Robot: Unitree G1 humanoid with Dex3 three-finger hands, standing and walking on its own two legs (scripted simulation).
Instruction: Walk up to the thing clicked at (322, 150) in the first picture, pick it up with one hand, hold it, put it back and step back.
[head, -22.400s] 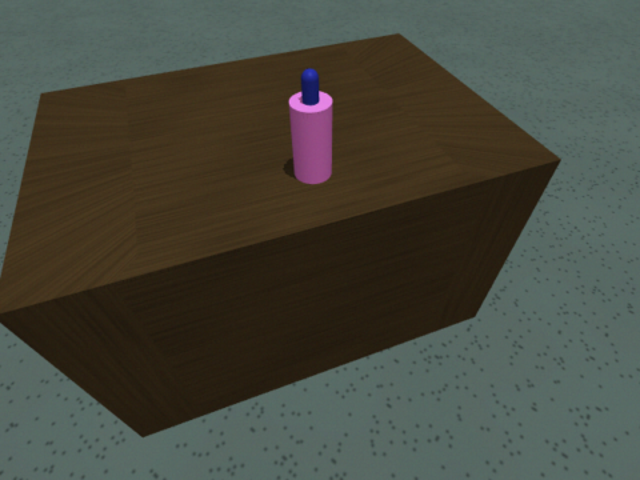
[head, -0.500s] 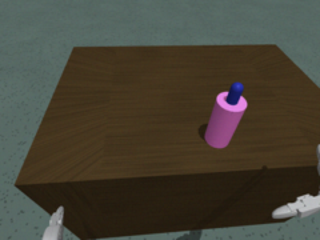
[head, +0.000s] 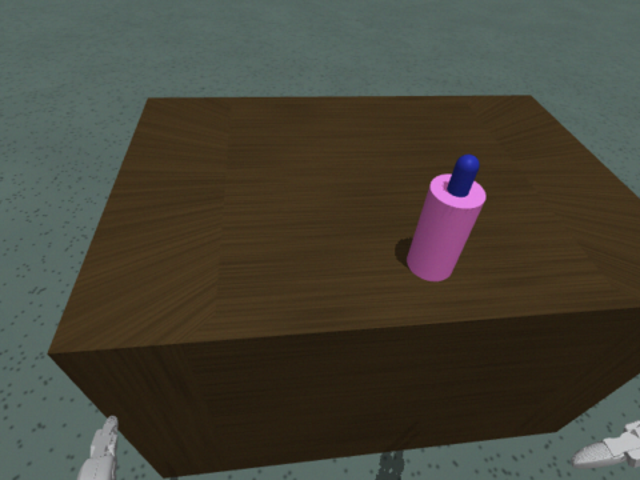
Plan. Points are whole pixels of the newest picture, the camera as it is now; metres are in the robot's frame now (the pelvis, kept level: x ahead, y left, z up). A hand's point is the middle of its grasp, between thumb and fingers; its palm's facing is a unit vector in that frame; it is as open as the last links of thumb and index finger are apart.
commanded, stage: home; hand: right
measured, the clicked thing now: (447, 217) +0.50 -0.22 +0.05
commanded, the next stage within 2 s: none
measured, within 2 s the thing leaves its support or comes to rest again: neither
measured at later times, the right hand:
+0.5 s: hand (510, 447) +0.18 -0.23 -0.03, palm faces +0.17 +0.95 -0.28, open 17.4 cm
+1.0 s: hand (457, 440) +0.21 -0.19 -0.09, palm faces +0.07 +0.97 -0.24, open 17.3 cm
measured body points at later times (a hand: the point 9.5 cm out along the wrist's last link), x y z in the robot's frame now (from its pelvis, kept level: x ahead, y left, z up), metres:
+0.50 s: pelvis +0.01 -0.02 +0.01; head +0.02 -0.01 +0.46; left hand +0.18 +0.21 -0.08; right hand +0.16 -0.28 -0.01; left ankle +0.01 +0.12 -0.73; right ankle +0.04 -0.15 -0.73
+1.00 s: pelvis +0.03 -0.01 +0.01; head +0.05 -0.01 +0.46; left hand +0.16 +0.23 -0.10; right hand +0.20 -0.24 -0.08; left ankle +0.01 +0.12 -0.73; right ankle +0.04 -0.15 -0.73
